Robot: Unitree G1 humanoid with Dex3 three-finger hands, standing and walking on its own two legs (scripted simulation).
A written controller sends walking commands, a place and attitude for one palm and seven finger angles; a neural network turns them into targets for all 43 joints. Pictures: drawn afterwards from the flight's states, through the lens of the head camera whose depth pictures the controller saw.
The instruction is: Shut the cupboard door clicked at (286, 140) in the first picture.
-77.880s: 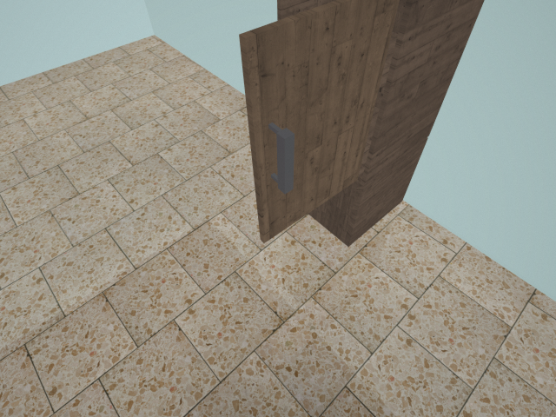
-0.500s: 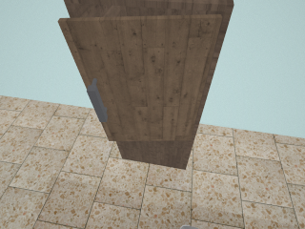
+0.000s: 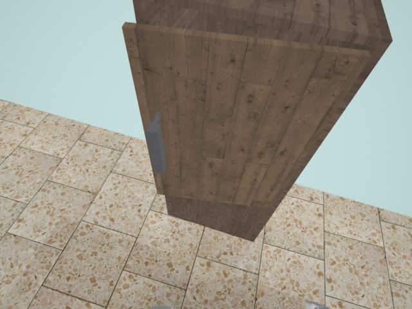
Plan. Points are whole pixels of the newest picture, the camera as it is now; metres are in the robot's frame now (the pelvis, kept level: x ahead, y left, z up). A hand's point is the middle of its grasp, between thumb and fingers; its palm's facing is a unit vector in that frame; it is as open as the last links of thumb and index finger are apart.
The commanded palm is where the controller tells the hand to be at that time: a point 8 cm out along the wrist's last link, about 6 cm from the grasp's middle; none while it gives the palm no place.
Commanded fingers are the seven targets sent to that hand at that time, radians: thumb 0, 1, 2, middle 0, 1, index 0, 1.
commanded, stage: come to a stop and stand still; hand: left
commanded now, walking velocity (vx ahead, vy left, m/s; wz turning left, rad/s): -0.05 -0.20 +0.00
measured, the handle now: (158, 143) +0.46 +0.16 -0.01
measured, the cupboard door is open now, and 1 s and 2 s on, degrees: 11 11 11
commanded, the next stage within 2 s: look again from close up in 0.64 s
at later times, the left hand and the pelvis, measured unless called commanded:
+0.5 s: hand out of the picture +0.01 +0.15 -0.16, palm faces -0.02 -0.98 -0.21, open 7.4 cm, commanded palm none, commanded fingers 0.00 0.90 0.90 -0.20 -0.30 -0.20 -0.30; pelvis -0.05 -0.03 +0.01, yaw -2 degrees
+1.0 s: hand out of the picture -0.04 +0.18 -0.17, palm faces -0.02 -0.97 -0.23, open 7.4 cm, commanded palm none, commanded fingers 0.00 0.90 0.90 -0.20 -0.30 -0.20 -0.30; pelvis -0.04 +0.00 +0.00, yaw -2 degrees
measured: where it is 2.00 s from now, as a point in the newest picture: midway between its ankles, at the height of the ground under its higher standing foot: outside the picture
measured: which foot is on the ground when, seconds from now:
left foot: down 0.00-1.00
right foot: up 0.00-0.40, down 0.42-1.00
